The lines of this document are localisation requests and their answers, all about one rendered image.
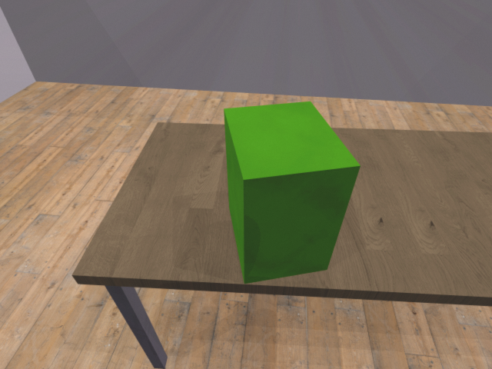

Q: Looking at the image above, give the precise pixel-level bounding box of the carton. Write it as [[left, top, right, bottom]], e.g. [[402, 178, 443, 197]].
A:
[[224, 101, 360, 284]]

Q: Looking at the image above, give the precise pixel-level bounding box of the table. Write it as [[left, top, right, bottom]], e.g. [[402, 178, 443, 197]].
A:
[[72, 122, 492, 369]]

